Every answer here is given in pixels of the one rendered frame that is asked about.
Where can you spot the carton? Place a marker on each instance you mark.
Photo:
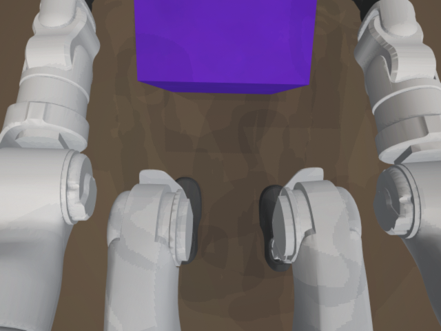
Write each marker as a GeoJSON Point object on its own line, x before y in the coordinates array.
{"type": "Point", "coordinates": [224, 46]}

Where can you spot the robot right forearm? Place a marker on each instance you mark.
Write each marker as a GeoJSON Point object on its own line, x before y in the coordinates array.
{"type": "Point", "coordinates": [402, 83]}

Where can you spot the left robot upper arm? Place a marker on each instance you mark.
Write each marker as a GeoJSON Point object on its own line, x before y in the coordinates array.
{"type": "Point", "coordinates": [43, 193]}

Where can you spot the right robot upper arm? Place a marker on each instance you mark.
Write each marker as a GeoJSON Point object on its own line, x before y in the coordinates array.
{"type": "Point", "coordinates": [408, 204]}

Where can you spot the right robot hand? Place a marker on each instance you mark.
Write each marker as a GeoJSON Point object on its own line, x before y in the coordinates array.
{"type": "Point", "coordinates": [364, 6]}

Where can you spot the robot left forearm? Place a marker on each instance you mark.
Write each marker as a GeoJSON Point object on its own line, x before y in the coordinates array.
{"type": "Point", "coordinates": [54, 89]}

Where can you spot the left robot shin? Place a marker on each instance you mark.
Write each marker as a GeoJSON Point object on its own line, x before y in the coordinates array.
{"type": "Point", "coordinates": [116, 213]}

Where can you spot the right robot thigh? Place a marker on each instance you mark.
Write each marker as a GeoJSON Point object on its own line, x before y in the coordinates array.
{"type": "Point", "coordinates": [330, 282]}

